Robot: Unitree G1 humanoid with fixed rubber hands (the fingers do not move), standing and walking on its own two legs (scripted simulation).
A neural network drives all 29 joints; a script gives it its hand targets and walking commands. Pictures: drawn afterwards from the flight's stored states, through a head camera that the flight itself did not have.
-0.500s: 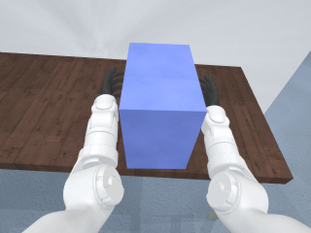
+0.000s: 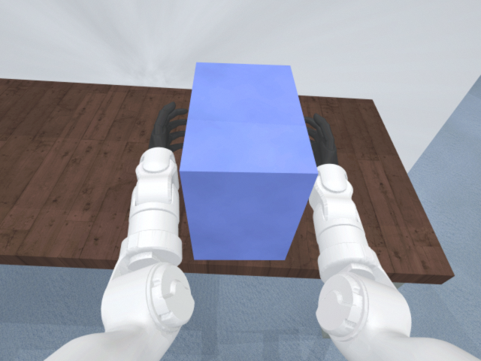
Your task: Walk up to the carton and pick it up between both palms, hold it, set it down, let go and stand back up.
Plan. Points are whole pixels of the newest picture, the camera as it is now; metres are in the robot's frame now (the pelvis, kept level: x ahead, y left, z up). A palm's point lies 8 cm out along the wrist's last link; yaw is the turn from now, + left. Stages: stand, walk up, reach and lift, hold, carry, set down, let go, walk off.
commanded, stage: set down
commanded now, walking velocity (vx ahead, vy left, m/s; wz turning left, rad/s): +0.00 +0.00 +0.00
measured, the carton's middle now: (241, 163) +0.45 +0.03 +0.06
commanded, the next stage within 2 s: none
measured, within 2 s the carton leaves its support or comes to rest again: neither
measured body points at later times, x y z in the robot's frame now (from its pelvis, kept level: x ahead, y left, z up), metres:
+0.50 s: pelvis +0.00 +0.00 +0.00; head +0.02 +0.02 +0.45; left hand +0.43 +0.17 +0.13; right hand +0.43 -0.11 +0.12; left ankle -0.02 +0.12 -0.75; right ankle -0.01 -0.12 -0.75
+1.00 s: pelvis +0.00 +0.00 +0.00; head +0.03 +0.03 +0.45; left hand +0.43 +0.17 +0.10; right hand +0.43 -0.12 +0.11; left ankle -0.02 +0.12 -0.75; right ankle -0.01 -0.12 -0.75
